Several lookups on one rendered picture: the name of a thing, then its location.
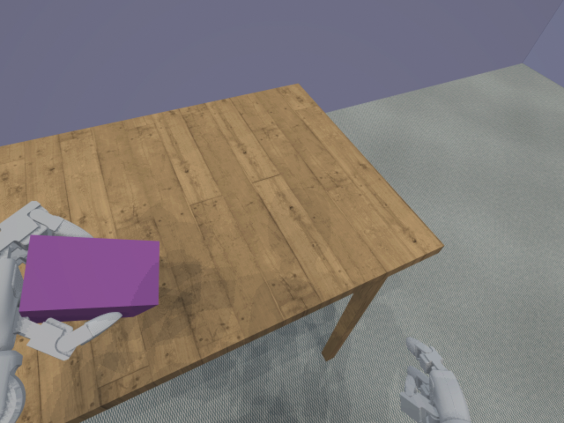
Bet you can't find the left robot forearm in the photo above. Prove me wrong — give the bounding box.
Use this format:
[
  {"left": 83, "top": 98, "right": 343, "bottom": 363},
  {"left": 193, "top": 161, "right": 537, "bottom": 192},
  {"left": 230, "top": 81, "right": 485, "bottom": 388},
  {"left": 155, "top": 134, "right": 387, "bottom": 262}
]
[{"left": 0, "top": 350, "right": 26, "bottom": 423}]

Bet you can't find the robot left hand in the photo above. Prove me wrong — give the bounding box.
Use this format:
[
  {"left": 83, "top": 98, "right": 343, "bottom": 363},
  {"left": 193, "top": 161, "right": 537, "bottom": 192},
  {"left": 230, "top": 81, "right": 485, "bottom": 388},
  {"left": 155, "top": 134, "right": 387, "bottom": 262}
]
[{"left": 0, "top": 201, "right": 122, "bottom": 361}]

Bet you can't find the sponge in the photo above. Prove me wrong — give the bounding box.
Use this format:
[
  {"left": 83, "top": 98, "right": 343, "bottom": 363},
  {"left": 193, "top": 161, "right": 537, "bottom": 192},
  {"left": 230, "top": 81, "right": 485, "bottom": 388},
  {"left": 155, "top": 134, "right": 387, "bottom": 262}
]
[{"left": 19, "top": 235, "right": 160, "bottom": 323}]

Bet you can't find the table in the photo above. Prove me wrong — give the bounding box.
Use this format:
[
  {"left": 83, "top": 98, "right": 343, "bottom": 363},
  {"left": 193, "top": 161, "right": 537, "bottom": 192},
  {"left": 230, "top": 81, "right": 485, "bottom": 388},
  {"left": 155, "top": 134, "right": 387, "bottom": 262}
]
[{"left": 0, "top": 84, "right": 444, "bottom": 423}]

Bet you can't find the robot right hand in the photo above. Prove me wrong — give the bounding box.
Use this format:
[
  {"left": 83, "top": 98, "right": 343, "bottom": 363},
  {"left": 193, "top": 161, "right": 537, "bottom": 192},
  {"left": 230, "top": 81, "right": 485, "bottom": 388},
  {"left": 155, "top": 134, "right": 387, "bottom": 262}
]
[{"left": 400, "top": 337, "right": 471, "bottom": 423}]

